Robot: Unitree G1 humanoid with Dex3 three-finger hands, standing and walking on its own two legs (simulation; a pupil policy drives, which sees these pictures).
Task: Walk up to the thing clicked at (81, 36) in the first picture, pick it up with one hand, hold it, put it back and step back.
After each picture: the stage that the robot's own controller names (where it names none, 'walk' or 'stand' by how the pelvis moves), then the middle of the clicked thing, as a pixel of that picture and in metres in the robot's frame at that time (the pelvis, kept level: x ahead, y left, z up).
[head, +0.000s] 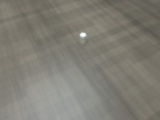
stand; (83, 38) +1.41 +0.03 -0.72
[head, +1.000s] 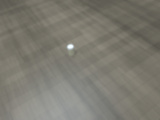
walk; (70, 50) +1.27 +0.26 -0.70
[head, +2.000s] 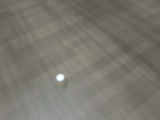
walk; (61, 80) +0.78 +0.28 -0.71
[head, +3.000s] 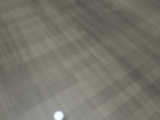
walk; (59, 118) +0.44 +0.19 -0.69
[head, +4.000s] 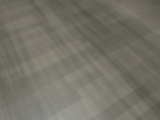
stand; out of the picture +0.31 +0.19 -0.72
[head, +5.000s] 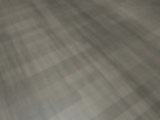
stand; out of the picture +0.33 +0.19 -0.73
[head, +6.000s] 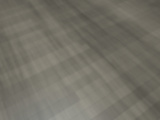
stand; out of the picture +0.32 +0.20 -0.73
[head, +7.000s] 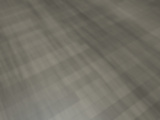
stand; out of the picture +0.31 +0.20 -0.73
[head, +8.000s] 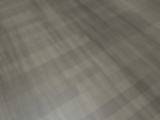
go down; out of the picture +0.31 +0.20 -0.72
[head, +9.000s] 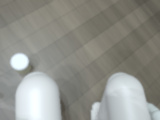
go down; (21, 64) +0.39 +0.25 -0.29
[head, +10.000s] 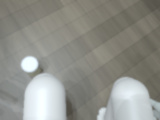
close in; (31, 67) +0.38 +0.24 -0.29
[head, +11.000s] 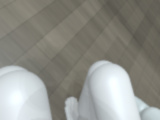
close in; out of the picture +0.36 +0.28 -0.21
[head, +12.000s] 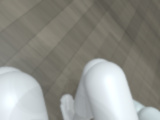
close; out of the picture +0.36 +0.28 -0.21
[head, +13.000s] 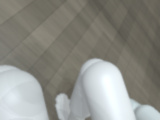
lift; out of the picture +0.36 +0.29 -0.22
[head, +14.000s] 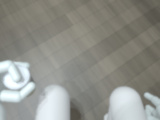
lift; (21, 82) +0.31 +0.23 -0.04
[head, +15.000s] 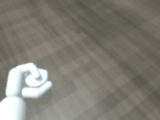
hold; (40, 87) +0.32 +0.17 +0.02
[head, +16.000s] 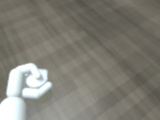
hold; (40, 86) +0.33 +0.17 +0.01
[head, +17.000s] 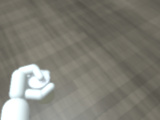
hold; (42, 87) +0.32 +0.16 +0.01
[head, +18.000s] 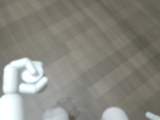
crouch; (35, 79) +0.35 +0.18 -0.07
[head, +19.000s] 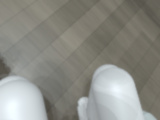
lower; out of the picture +0.39 +0.27 -0.18
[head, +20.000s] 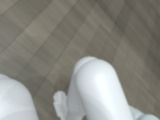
lower; out of the picture +0.40 +0.30 -0.22
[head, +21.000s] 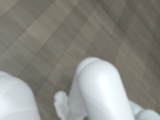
lower; out of the picture +0.39 +0.30 -0.22
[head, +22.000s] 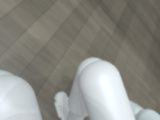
lower; out of the picture +0.39 +0.30 -0.22
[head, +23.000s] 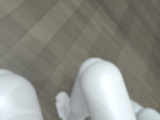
lower; out of the picture +0.38 +0.30 -0.22
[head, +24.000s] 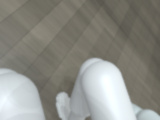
withdraw; out of the picture +0.37 +0.28 -0.22
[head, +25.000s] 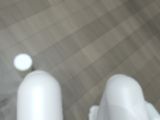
stand; (23, 65) +0.39 +0.24 -0.28
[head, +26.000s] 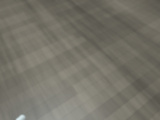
stand; out of the picture +0.33 +0.18 -0.65
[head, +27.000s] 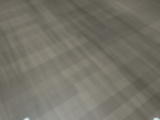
stand; out of the picture +0.36 +0.19 -0.66
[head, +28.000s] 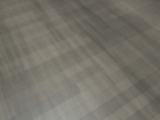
stand; out of the picture +0.35 +0.19 -0.68
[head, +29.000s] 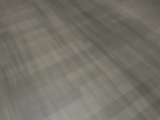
walk; out of the picture +0.36 +0.18 -0.72
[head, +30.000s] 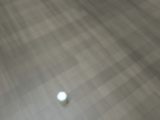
walk; (62, 98) +0.49 +0.17 -0.70
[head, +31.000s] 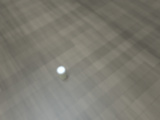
walk; (62, 73) +0.76 +0.27 -0.70
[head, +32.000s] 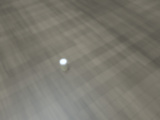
stand; (63, 65) +1.00 +0.23 -0.70
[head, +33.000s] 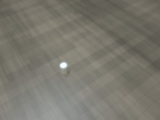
stand; (64, 68) +0.98 +0.22 -0.73
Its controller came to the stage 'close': yes
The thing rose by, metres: 0.70
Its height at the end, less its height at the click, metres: +0.00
